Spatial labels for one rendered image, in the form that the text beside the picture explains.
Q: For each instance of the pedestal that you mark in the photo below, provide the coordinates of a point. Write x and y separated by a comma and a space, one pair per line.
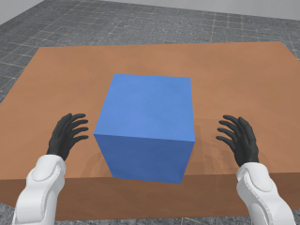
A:
258, 81

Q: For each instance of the carton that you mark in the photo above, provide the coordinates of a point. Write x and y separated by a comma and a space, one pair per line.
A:
145, 129

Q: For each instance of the robot right forearm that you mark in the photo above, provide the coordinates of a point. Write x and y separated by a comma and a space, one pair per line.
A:
260, 194

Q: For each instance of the left robot hand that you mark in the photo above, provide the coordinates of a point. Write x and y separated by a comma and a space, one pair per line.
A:
62, 136

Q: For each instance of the robot left forearm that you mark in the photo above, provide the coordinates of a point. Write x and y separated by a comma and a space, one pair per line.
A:
36, 204

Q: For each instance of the right robot hand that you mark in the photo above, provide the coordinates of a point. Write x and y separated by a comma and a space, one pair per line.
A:
243, 141

